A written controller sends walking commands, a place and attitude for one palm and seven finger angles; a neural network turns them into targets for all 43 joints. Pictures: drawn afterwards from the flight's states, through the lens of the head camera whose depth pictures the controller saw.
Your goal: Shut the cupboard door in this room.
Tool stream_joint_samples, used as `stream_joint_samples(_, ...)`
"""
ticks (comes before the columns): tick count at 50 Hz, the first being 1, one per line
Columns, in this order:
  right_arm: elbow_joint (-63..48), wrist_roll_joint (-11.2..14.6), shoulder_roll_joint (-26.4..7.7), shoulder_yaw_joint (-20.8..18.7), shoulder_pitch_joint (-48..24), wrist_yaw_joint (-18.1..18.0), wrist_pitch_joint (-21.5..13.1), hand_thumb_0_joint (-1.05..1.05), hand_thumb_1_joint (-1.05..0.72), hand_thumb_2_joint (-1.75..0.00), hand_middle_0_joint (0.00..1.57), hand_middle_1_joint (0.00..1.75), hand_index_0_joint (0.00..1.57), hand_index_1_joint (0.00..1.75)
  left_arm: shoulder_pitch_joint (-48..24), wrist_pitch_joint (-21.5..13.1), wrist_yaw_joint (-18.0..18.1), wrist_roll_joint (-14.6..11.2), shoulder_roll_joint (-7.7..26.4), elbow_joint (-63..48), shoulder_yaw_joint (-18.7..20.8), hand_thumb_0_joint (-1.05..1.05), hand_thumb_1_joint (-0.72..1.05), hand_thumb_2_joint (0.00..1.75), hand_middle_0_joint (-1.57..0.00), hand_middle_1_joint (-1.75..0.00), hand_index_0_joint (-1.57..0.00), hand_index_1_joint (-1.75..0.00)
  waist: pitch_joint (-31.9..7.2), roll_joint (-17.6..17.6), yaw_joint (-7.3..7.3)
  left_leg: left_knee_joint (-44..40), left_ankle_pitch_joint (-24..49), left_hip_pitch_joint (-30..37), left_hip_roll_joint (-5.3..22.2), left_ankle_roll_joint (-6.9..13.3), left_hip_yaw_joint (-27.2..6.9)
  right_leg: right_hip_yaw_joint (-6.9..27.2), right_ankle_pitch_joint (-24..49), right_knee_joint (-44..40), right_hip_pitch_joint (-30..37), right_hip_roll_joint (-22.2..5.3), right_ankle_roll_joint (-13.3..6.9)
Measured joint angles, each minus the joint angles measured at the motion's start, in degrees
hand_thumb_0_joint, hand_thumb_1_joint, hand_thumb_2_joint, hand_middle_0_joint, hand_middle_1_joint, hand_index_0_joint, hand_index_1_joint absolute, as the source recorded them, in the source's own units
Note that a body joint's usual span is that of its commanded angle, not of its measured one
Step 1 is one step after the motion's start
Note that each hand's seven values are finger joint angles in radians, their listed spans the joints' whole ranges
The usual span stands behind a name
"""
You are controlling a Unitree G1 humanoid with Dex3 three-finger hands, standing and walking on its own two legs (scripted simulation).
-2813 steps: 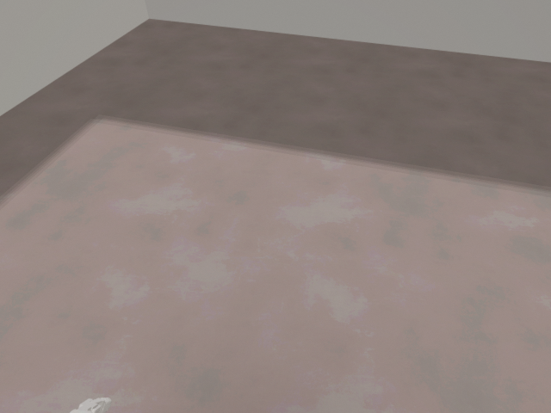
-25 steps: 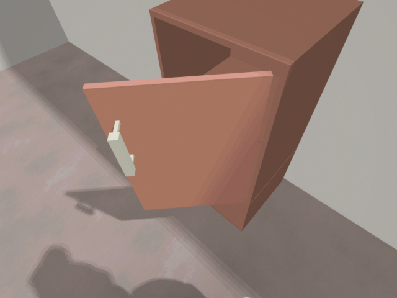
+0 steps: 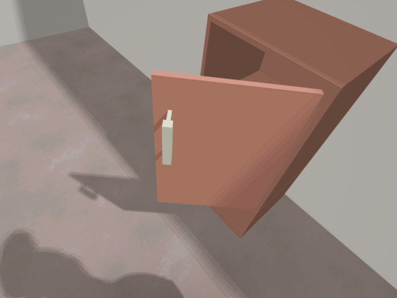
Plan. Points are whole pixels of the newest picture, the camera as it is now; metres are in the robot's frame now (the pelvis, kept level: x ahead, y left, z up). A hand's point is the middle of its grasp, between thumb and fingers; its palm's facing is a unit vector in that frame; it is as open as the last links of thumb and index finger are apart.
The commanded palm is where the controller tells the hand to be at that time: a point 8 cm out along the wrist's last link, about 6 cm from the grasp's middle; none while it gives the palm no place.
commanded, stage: come to a stop and stand still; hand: left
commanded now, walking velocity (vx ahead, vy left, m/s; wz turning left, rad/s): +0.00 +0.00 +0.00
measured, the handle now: (168, 138) +0.49 +0.13 -0.01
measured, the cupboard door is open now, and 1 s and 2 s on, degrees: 46 46 46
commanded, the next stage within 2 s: look again from close up in 0.82 s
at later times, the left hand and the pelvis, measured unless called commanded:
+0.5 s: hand out of the picture -0.03 +0.17 -0.18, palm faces -0.02 -0.98 -0.17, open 7.3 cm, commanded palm none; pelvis -0.05 +0.01 +0.01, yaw -2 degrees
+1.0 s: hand out of the picture -0.09 +0.15 -0.17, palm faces +0.00 -0.99 -0.14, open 7.4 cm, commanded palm none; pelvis -0.06 +0.00 +0.00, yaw -1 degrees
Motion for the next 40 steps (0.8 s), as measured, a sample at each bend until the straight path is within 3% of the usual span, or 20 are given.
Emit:
stream_joint_samples(5,1.58,0.55,0.84,0.3,1.02,-0.76,-0.79,0.0,-0.92,-0.89,0.2,0.3,0.21,0.3,2.17,-0.84,-0.03,-0.35,-0.82,1.38,-0.85,0.0,0.91,0.9,-0.2,-0.3,-0.2,-0.3,0.03,0.93,0.11,-4.52,3.08,0.74,-1.03,1.1,1.34,-0.39,-0.39,-2.92,5.55,0.41,0.42)
stream_joint_samples(8,2.62,0.75,0.53,0.02,1.49,-0.81,-1.34,0.0,-0.92,-0.89,0.2,0.3,0.21,0.3,2.76,-1.13,0.0,-0.5,-1.92,2.44,-1.64,0.0,0.91,0.9,-0.2,-0.3,-0.2,-0.3,-0.04,1.88,-0.57,-5.37,3.99,0.44,-1.57,1.5,2.09,-1.34,0.47,-12.23,11.05,0.08,0.18)
stream_joint_samples(10,3.52,1.12,0.46,-0.06,2.12,-0.77,-1.59,0.0,-0.92,-0.89,0.2,0.3,0.21,0.3,3.02,-1.87,0.13,-0.59,-2.46,2.93,-2.09,0.0,0.91,0.9,-0.2,-0.3,-0.2,-0.3,-0.36,1.97,-0.94,-4.88,4.1,-0.23,-2.17,1.49,2.63,-1.27,6.4,-21.19,15.34,-0.18,-0.3)
stream_joint_samples(12,4.74,1.56,0.37,-0.15,2.36,-0.65,-1.58,0.0,-0.92,-0.89,0.2,0.3,0.21,0.3,3.01,-2.77,0.49,-0.57,-3.19,3.8,-2.43,0.0,0.91,0.9,-0.2,-0.3,-0.2,-0.3,-0.59,2.13,-1.04,-3.98,3.87,-0.97,-2.45,1.29,3.49,-0.5,4.73,-26.49,17.71,-0.63,-0.08)
stream_joint_samples(16,6.84,1.49,-0.46,-0.32,3.54,-0.34,-1.69,0.0,-0.93,-0.89,0.2,0.3,0.21,0.3,2.5,-3.55,0.48,-0.62,-5.17,4.84,-3.51,0.0,0.91,0.9,-0.2,-0.3,-0.2,-0.3,-0.42,4.06,-2.56,-6.49,6.03,0.4,-2.17,1.2,2.93,-1.03,6.85,-27.99,18.59,-0.19,0.08)
stream_joint_samples(21,9.61,1.32,0.33,0.25,5.99,0.04,-1.47,0.0,-0.92,-0.89,0.2,0.3,0.2,0.29,2.63,-3.82,0.89,-0.64,-5.42,5.58,-3.85,0.01,0.92,0.9,-0.2,-0.3,-0.2,-0.3,-1.12,3.05,-3.01,-8.3,7.51,2.05,-1.94,0.76,2.76,-1.15,7.8,-28.69,19.71,0.09,-0.31)
stream_joint_samples(40,11.13,1.07,2.17,0.03,9.3,-0.37,-1.14,0.0,-0.91,-0.89,0.2,0.3,0.2,0.29,7.25,-3.81,0.56,-0.53,-7.76,7.86,-3.87,0.0,0.91,0.9,-0.2,-0.3,-0.2,-0.3,-0.64,2.55,-2.63,-9.16,9.67,-0.1,-1.14,0.08,2.24,-1.61,9.27,-28.42,17.09,0.97,-1.08)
